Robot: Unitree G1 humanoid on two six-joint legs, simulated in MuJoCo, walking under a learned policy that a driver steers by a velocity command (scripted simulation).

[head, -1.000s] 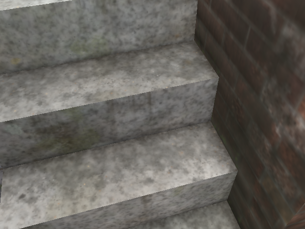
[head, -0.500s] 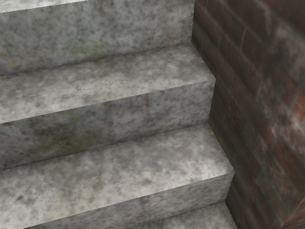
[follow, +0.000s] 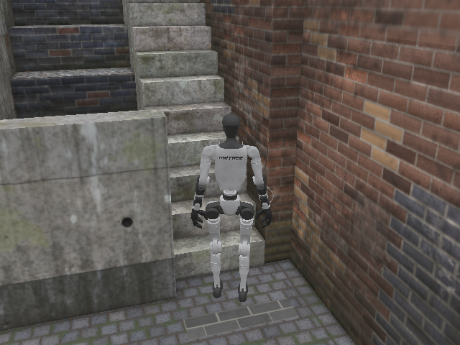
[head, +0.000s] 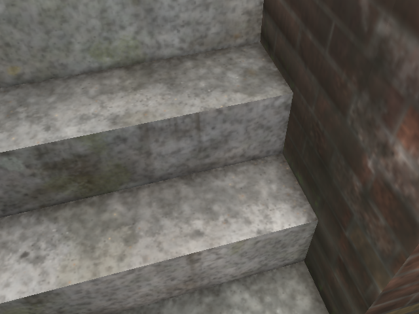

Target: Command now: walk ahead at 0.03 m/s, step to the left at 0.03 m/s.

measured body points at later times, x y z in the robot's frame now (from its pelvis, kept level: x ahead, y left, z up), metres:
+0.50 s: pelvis -0.02 -0.01 +0.00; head -0.01 -0.02 +0.45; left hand +0.00 +0.23 -0.15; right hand +0.03 -0.27 -0.15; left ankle +0.00 +0.09 -0.75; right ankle -0.04 -0.09 -0.75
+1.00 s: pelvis -0.02 -0.02 -0.01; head +0.00 -0.01 +0.44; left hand +0.02 +0.26 -0.15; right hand +0.08 -0.29 -0.14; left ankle -0.04 +0.10 -0.70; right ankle -0.04 -0.09 -0.75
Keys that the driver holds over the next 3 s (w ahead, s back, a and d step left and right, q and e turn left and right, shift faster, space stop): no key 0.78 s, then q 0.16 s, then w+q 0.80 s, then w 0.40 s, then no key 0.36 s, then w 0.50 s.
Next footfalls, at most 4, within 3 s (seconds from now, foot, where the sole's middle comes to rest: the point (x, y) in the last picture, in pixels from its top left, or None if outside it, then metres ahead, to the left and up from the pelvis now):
1.24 left None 0.01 0.15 -0.79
1.70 right None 0.11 -0.05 -0.79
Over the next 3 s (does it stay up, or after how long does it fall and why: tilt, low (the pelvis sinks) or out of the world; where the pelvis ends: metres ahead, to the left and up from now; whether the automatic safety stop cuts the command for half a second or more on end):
stays up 0.07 0.03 0.00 its command is cut before an obstacle after 1.0 s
